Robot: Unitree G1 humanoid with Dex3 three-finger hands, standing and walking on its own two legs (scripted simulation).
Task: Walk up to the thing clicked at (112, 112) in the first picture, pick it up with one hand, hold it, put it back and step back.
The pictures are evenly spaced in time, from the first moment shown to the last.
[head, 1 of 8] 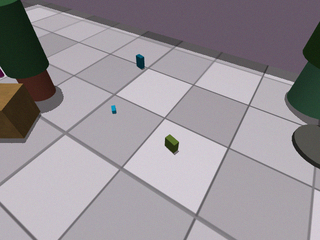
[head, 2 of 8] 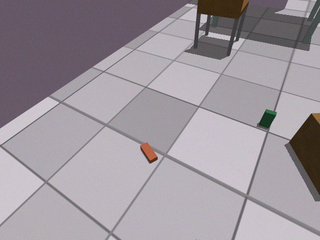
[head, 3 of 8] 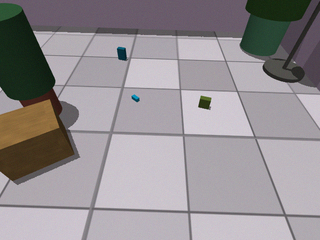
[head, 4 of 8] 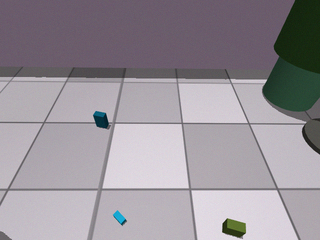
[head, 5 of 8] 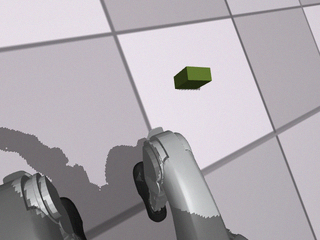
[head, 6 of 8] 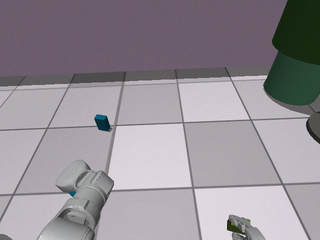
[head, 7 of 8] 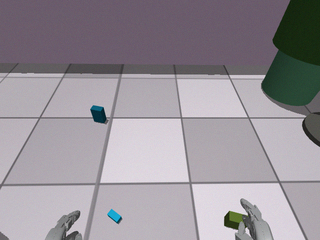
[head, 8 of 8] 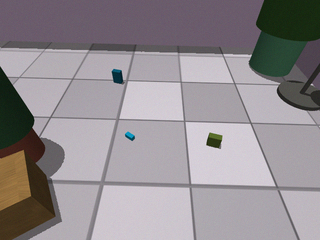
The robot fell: no
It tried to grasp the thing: yes
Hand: left
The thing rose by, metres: 0.67
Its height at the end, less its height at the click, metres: +0.00
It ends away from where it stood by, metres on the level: 0.03
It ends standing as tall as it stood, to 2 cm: yes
